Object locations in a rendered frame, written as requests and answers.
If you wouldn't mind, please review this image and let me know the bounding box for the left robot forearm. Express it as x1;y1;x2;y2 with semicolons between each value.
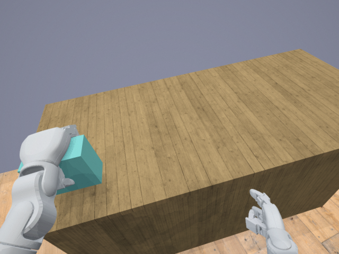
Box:
0;161;59;254

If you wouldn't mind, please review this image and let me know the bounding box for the table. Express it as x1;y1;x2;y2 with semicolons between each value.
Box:
36;49;339;254

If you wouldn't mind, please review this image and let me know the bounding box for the right robot forearm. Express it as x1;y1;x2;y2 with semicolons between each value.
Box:
265;228;298;254

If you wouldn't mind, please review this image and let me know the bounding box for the robot left hand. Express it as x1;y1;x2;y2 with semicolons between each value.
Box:
20;124;79;190

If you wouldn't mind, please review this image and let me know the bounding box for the sponge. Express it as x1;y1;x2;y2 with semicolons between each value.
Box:
17;134;103;195

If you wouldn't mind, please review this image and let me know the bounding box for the robot right hand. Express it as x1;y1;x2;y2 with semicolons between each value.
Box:
245;189;285;237

